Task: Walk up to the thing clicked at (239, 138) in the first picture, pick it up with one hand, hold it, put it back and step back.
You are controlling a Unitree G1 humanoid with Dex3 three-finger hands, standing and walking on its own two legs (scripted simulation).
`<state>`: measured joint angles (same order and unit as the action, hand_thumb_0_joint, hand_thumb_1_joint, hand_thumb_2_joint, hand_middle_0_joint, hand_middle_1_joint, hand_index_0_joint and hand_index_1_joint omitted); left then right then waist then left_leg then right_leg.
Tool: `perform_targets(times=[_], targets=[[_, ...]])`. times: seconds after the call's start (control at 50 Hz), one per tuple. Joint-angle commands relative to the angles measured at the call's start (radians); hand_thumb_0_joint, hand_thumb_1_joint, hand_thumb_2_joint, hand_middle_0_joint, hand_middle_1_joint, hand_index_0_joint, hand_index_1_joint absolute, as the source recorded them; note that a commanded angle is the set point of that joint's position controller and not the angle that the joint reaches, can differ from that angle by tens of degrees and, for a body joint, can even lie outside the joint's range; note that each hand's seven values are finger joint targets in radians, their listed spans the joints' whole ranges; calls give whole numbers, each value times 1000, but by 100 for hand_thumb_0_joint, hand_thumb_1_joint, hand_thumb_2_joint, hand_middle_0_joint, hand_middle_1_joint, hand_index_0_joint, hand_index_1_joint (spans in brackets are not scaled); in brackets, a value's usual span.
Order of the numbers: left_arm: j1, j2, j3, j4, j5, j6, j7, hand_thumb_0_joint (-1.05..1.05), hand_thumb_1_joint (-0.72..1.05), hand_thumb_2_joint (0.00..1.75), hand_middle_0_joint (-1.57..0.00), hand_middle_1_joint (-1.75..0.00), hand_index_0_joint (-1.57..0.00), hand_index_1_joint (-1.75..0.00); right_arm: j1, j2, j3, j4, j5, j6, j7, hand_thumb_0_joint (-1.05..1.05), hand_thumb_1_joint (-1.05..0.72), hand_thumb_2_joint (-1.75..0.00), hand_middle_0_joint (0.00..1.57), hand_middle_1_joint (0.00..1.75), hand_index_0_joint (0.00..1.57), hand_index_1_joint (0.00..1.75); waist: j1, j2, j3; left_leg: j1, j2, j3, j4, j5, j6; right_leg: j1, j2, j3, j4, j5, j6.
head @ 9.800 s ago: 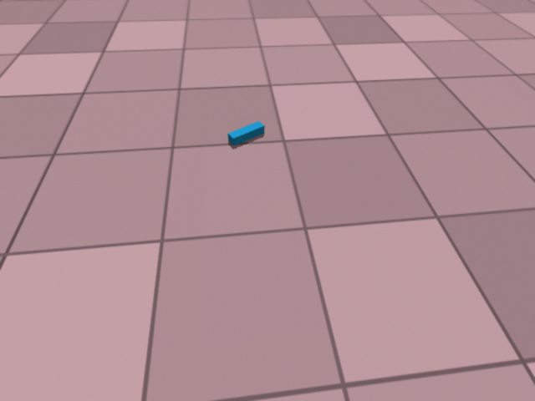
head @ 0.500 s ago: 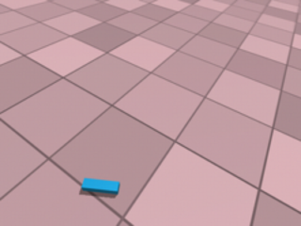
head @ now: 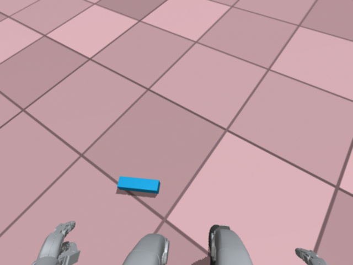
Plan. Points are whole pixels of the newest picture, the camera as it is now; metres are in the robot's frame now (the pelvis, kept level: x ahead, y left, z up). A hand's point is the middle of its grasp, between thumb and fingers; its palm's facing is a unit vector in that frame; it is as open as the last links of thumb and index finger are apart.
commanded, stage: walk up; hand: left
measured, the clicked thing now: (139, 184) +0.51 +0.27 -0.71
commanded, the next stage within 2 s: none
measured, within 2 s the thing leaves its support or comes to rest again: neither
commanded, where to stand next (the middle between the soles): +0.10 +0.01 m, yaw -3 degrees
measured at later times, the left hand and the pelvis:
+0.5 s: hand out of the picture -0.04 +0.31 -0.14, palm faces -0.11 -0.93 -0.36, open 7.4 cm; pelvis -0.06 +0.03 +0.02, yaw -3 degrees
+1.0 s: hand out of the picture +0.06 +0.30 -0.14, palm faces -0.08 -0.93 -0.36, open 7.4 cm; pelvis -0.04 +0.04 +0.02, yaw -5 degrees
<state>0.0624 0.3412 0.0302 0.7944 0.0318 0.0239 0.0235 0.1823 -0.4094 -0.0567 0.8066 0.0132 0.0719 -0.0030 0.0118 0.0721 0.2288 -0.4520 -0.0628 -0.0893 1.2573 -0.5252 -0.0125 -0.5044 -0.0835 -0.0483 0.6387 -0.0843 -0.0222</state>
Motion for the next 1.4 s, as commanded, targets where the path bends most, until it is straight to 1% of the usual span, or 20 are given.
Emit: perform_targets(times=[0.0, 0.1, 0.14, 0.16, 0.2, 0.24, 0.4, 0.46, 0.52, 0.56, 0.6, 0.68, 0.84, 0.88, 0.9, 0.92, 1.0, 1.12, 1.16, 1.38], targets=[[48, 301, 100, -69, 16, -5, 26, 0, 90, 90, -20, -30, -20, -30, 173, -188, -62, -15, -19, 0, 2, 0, -90, -90, 20, 30, 20, 30, 23, -331, -340, 21, 30, 60, -238, -29, -12, 264, -181, 228, -244, -364, -182], [25, 294, 96, -54, -5, 27, 13, 0, 90, 90, -20, -30, -20, -30, 299, -200, -78, 84, -48, -20, 20, 0, -90, -90, 20, 30, 20, 30, -40, -206, -272, 310, 30, 83, -680, 40, 44, -63, -139, 185, -102, -587, -57], [-8, 249, 89, -62, -16, 23, 23, 0, 90, 90, -20, -30, -20, -30, 131, -375, -98, -10, -66, -27, 18, 0, -90, -90, 20, 30, 20, 30, -72, 247, -93, -55, 434, -627, -1097, -474, 210, -243, 150, 64, 421, -507, 19], [-101, 335, 119, -59, 0, 12, 30, 0, 90, 90, -20, -30, -20, -30, 18, -397, -100, -22, -59, -38, 10, 0, -90, -90, 20, 30, 20, 30, -76, 168, 34, -281, 495, -714, -1175, -488, 276, -135, 102, 213, 532, -503, 15], [6, 286, 110, 18, -36, 10, 8, 0, 90, 90, -20, -30, -20, -30, -97, -267, -67, -32, -79, -73, -11, 0, -90, -90, 20, 30, 20, 30, 11, -18, 30, -197, 274, -332, -1003, -49, 129, -98, 136, 302, 611, -308, 5], [175, 263, 99, 69, -49, 18, 3, 0, 90, 90, -20, -30, -20, -30, -46, -236, -62, -6, -62, -90, -21, 0, -90, -90, 20, 30, 20, 30, 55, -2, -108, 91, 207, -149, -940, 110, 19, -151, 183, 282, 591, -225, -3], [76, 276, 63, 44, -4, -46, -21, 0, 90, 90, -20, -30, -20, -30, 137, -250, -80, 30, -63, -105, -2, 0, -90, -90, 20, 30, 20, 30, -103, 125, -219, 461, 318, -195, -915, 50, 221, -73, 95, 123, 149, -388, 54], [134, 255, 55, 68, -3, -65, -23, 0, 90, 90, -20, -30, -20, -30, 131, -266, -81, 17, -58, -97, 6, 0, -90, -90, 20, 30, 20, 30, -80, 141, -221, 429, 345, -167, -843, 250, 251, 44, 87, 63, -10, -471, 14], [269, 221, 53, 133, -7, -87, -16, 0, 90, 90, -20, -30, -20, -30, 53, -229, -60, -4, -36, -88, 12, 0, -90, -90, 20, 30, 20, 30, 6, 88, -236, 292, 271, -32, -682, 510, 176, 319, 104, 29, -302, -191, -23], [308, 342, 88, 140, 1, -100, -7, 0, 90, 90, -20, -30, -20, -30, 14, -120, -20, -52, -13, -96, 14, 0, -90, -90, 20, 30, 20, 30, 22, -229, -245, -46, 94, 92, -406, 249, 59, 552, -121, 456, -310, -36, -108], [253, 410, 98, 99, -3, -93, -14, 0, 90, 90, -20, -30, -20, -30, -19, -202, -48, -38, -28, -92, 1, 0, -90, -90, 20, 30, 20, 30, 39, -217, -112, -112, 97, 26, -284, -85, 45, 365, -316, 642, -352, -222, -282], [211, 305, 74, 77, -17, -98, -10, 0, 90, 90, -20, -30, -20, -30, 37, -178, -41, 19, -20, -105, 11, 0, -90, -90, 20, 30, 20, 30, 0, -226, -102, -102, 94, 19, -369, 86, 37, 405, -137, 329, -313, 2, -172], [127, 256, 50, 29, -33, -52, -19, 0, 90, 90, -20, -30, -20, -30, 65, -137, -41, 90, -25, -135, -3, 0, -90, -90, 20, 30, 20, 30, -28, -225, -209, 349, 46, 143, -795, 478, 19, 180, -38, 116, -41, 181, -83], [137, 176, 24, 13, -53, -45, -18, 0, 90, 90, -20, -30, -20, -30, 112, -220, -59, 102, -41, -144, -16, 0, -90, -90, 20, 30, 20, 30, -44, 0, -282, 466, 265, -144, -869, 555, 84, 59, 67, 110, 114, -113, -21], [182, 190, 27, 39, -56, -27, -10, 0, 90, 90, -20, -30, -20, -30, 55, -262, -56, 74, -32, -148, -17, 0, -90, -90, 20, 30, 20, 30, -19, 53, -300, 337, 434, -365, -953, 402, 208, 124, 98, 104, 184, -445, -6], [188, 245, 42, 76, -46, -17, -3, 0, 90, 90, -20, -30, -20, -30, -8, -287, -65, 72, -30, -144, -15, 0, -90, -90, 20, 30, 20, 30, -9, 71, -265, 226, 461, -418, -983, 245, 265, 188, 49, 137, 244, -496, -10], [194, 234, 45, 124, -37, -28, -23, 0, 90, 90, -20, -30, -20, -30, -67, -213, -34, 77, -43, -140, -9, 0, -90, -90, 20, 30, 20, 30, 11, 113, -229, 203, 304, -163, -950, 190, 155, 187, 36, 108, 90, -424, -16], [208, 238, 52, 199, -11, -40, -16, 0, 90, 90, -20, -30, -20, -30, -105, -165, -15, 87, -16, -105, 2, 0, -90, -90, 20, 30, 20, 30, 19, 49, -262, 79, 225, -44, -856, 134, 66, 392, 40, 102, -194, -192, -21], [88, 278, 49, 169, -10, -43, -25, 0, 90, 90, -20, -30, -20, -30, -105, -144, -12, 113, -12, -97, 6, 0, -90, -90, 20, 30, 20, 30, -25, -45, -184, 186, 160, -13, -848, 38, 20, 147, -45, 248, -299, -501, -52], [28, 240, 32, 235, -29, -65, -19, 0, 90, 90, -20, -30, -20, -30, -128, -144, 6, 215, -11, -108, 6, 0, -90, -90, 20, 30, 20, 30, -22, -132, -239, 333, 174, 34, -823, 510, 23, 283, -45, 159, -334, 22, -6]])
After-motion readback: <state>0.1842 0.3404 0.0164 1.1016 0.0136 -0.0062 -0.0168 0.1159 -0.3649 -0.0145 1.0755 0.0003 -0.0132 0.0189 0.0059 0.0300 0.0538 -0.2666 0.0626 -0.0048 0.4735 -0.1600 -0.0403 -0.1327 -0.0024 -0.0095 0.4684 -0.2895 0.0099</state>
